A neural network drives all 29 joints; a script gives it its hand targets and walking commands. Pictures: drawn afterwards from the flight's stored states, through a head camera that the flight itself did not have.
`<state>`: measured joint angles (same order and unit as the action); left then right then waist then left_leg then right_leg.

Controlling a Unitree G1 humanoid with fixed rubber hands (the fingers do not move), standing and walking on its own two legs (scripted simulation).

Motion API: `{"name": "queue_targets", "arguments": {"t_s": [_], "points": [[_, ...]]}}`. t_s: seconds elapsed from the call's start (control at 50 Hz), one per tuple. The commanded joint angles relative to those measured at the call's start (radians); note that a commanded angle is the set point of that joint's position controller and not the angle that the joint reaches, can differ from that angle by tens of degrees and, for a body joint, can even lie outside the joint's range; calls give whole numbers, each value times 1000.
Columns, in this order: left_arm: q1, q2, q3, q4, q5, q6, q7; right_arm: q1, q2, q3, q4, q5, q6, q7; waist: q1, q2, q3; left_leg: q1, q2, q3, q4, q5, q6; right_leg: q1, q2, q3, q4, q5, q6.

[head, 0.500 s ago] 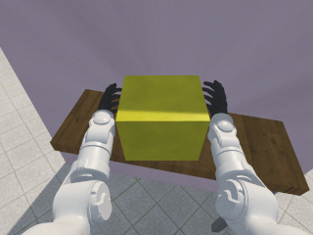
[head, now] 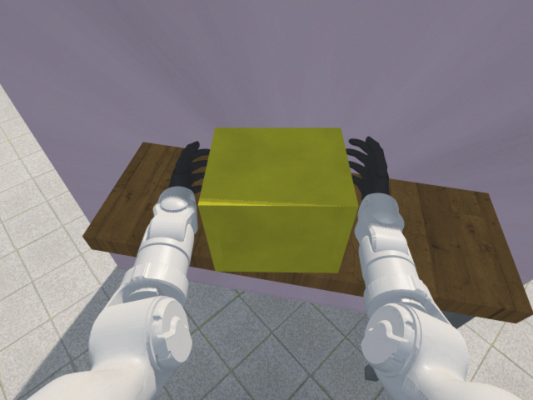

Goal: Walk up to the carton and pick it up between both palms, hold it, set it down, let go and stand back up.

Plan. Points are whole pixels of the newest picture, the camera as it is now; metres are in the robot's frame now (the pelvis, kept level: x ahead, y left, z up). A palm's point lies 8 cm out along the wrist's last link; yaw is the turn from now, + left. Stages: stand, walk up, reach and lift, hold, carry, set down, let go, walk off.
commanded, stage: set down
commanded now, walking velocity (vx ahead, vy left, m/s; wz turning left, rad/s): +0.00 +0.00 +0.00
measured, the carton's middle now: (277, 200) +0.43 +0.00 +0.06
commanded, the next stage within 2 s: none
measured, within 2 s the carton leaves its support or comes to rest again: rests again in 0.42 s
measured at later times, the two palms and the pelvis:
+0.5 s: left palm (182, 191) +0.41 +0.16 +0.08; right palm (372, 193) +0.41 -0.14 +0.11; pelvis +0.00 +0.01 +0.00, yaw -1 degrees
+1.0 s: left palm (185, 193) +0.41 +0.15 +0.08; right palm (375, 200) +0.40 -0.15 +0.10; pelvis -0.01 +0.01 +0.00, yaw -1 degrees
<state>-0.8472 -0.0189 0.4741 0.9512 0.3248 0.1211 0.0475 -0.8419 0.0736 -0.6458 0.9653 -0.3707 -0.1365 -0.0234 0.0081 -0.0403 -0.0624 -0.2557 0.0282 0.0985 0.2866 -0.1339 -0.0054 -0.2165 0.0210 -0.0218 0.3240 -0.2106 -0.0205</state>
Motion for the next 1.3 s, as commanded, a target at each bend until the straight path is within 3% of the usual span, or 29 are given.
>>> {"name": "queue_targets", "arguments": {"t_s": [0.0, 0.1, 0.18, 0.26, 0.38, 0.42, 0.48, 0.64, 0.76, 0.86, 0.98, 1.12, 1.28], "points": [[-769, -405, -200, -135, -17, -103, -99, -651, 475, 301, -21, -39, -32, 139, 10, 2, -635, 272, -3, 26, 39, 326, 12, 196, -38, -58, 57, 691, 122], [-745, -392, -166, -109, -7, -124, -105, -640, 479, 298, -43, -61, -31, 144, 20, -26, -647, 222, -4, 37, 18, 275, 28, 235, -44, -46, 66, 679, 128], [-753, -389, -158, -111, 12, -129, -97, -612, 471, 256, -24, -79, -25, 155, 18, 13, -624, 268, 0, 40, 21, 298, 16, 174, -39, -52, 42, 598, 113], [-760, -378, -135, -115, 22, -123, -94, -599, 465, 222, -4, -96, -10, 155, 11, 8, -571, 295, 3, 40, 20, 267, 18, 129, -35, -57, 23, 517, 114], [-700, -376, -112, -107, 46, -105, -93, -575, 440, 213, 0, -97, -3, 167, 23, 15, -532, 335, 4, 44, 32, 319, 15, 89, -28, -69, 8, 477, 104], [-707, -381, -119, -119, 54, -104, -90, -575, 432, 198, 3, -101, -1, 171, 23, 49, -526, 363, 10, 43, 37, 327, 11, 61, -24, -72, 1, 432, 99], [-695, -381, -107, -121, 66, -102, -79, -581, 420, 177, 0, -109, -8, 182, 24, 45, -539, 408, 18, 40, 50, 357, 2, 5, -13, -86, -16, 372, 91], [-624, -368, -67, -110, 89, -95, -82, -548, 412, 188, -52, -127, -3, 186, 38, -9, -505, 342, 11, 42, 36, 317, 32, 54, -22, -75, -2, 407, 105], [-612, -365, -60, -101, 99, -111, -85, -547, 410, 186, -70, -140, -16, 182, 41, -9, -505, 328, 12, 40, 44, 341, 40, 64, -23, -69, 6, 445, 106], [-587, -355, -26, -91, 121, -115, -100, -509, 430, 183, -77, -155, 0, 179, 37, -25, -463, 268, 2, 48, 10, 241, 51, 106, -31, -60, 3, 409, 113], [-579, -346, -12, -98, 142, -110, -105, -503, 427, 166, -104, -168, 9, 179, 27, -3, -440, 260, -5, 48, 0, 198, 56, 110, -37, -61, 1, 390, 119], [-535, -356, -4, -107, 151, -113, -111, -465, 433, 165, -124, -171, 6, 181, 23, -5, -443, 289, -3, 41, 17, 274, 54, 85, -31, -67, 1, 415, 122], [-506, -374, 3, -117, 174, -106, -104, -433, 413, 138, -122, -185, 12, 182, 25, 24, -421, 365, 4, 31, 41, 337, 39, -15, -19, -78, -28, 329, 109]]}}
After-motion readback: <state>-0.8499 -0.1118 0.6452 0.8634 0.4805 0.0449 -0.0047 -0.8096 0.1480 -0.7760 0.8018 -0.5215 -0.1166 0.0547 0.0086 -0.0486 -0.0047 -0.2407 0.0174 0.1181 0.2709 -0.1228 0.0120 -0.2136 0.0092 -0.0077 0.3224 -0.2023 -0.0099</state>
